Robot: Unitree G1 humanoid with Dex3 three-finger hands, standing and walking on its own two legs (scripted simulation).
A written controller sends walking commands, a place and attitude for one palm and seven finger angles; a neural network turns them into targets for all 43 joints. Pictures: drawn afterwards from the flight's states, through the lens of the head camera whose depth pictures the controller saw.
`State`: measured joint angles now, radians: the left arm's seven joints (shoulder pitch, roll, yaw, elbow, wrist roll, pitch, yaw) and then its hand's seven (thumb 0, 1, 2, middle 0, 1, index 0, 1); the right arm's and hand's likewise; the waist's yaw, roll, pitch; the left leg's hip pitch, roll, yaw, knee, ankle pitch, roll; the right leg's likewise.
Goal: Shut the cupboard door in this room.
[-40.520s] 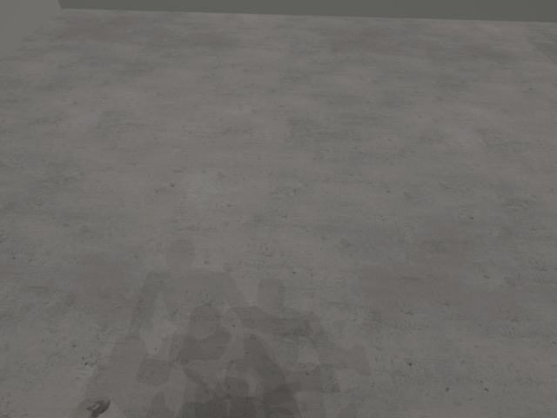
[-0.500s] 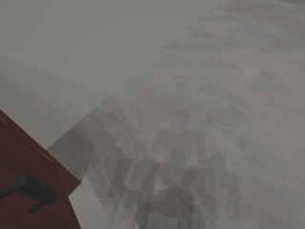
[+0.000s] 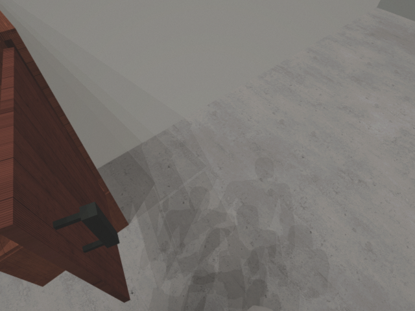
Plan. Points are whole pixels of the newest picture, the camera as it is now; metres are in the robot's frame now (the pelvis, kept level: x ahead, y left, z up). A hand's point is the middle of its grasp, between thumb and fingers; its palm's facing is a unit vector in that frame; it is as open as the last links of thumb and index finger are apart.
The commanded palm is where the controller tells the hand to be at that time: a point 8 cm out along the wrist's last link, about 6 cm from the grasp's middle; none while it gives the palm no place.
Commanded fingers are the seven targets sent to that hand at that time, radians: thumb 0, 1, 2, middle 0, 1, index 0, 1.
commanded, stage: turn or walk to find it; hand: left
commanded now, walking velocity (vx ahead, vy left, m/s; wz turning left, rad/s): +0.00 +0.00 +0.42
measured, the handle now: (89, 232) +0.24 +0.23 +0.03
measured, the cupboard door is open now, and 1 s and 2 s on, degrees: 73 73 73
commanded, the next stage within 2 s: stand and wait in 0.40 s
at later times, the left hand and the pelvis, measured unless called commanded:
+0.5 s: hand out of the picture -0.02 +0.17 -0.17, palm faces +0.27 -0.93 -0.26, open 7.3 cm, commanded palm none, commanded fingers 0.00 0.90 0.90 -0.20 -0.30 -0.20 -0.30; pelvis -0.01 -0.03 +0.00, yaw +13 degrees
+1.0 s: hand out of the picture -0.04 +0.15 -0.18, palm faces +0.28 -0.94 -0.20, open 7.3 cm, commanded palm none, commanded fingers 0.00 0.90 0.90 -0.20 -0.30 -0.20 -0.30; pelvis +0.00 -0.02 +0.00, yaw +15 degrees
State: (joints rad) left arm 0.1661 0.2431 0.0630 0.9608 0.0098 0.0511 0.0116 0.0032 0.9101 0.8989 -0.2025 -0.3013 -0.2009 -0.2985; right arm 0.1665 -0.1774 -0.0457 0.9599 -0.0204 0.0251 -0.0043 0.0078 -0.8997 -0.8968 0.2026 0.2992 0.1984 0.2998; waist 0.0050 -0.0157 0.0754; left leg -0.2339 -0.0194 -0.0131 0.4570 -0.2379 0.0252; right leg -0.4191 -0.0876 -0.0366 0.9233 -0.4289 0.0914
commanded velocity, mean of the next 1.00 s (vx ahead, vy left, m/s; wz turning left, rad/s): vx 0.00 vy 0.00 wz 0.21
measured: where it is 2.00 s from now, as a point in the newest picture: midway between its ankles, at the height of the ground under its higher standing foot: outside the picture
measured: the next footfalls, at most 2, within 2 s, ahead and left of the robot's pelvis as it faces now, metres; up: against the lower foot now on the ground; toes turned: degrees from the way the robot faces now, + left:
right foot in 0.12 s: +0.04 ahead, -0.13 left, +0.00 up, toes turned -1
left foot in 0.56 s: -0.01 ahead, +0.11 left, +0.00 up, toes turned +18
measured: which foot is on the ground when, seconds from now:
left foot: down 0.00-0.12, up 0.14-0.54, down 0.56-1.00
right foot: up 0.00-0.10, down 0.12-0.56, up 0.58-0.84, down 0.86-1.00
